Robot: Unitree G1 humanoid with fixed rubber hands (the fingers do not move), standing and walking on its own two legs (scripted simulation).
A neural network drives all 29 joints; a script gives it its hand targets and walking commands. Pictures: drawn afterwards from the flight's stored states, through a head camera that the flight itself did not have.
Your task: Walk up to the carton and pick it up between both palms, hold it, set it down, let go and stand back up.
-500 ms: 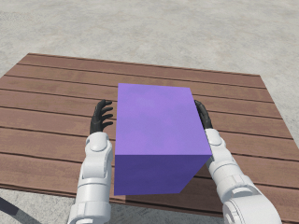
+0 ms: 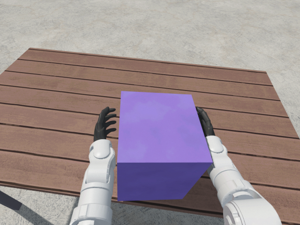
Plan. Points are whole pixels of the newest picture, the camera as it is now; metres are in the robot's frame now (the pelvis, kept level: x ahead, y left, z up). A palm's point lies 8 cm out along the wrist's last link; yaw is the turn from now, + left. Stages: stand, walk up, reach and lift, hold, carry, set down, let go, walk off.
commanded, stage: set down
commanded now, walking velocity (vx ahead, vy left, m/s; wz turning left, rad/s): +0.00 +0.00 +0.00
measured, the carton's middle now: (153, 148) +0.35 +0.03 +0.00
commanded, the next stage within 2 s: none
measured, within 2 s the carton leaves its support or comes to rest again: rests again in 0.54 s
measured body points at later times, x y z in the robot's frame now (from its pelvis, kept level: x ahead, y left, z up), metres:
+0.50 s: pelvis +0.00 +0.00 +0.00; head +0.04 +0.01 +0.45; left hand +0.35 +0.18 +0.05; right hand +0.41 -0.11 +0.03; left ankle +0.00 +0.16 -0.74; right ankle -0.02 -0.11 -0.74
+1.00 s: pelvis +0.00 +0.00 +0.00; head +0.04 +0.01 +0.45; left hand +0.34 +0.19 +0.04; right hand +0.41 -0.09 +0.03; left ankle +0.00 +0.16 -0.74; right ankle -0.02 -0.11 -0.74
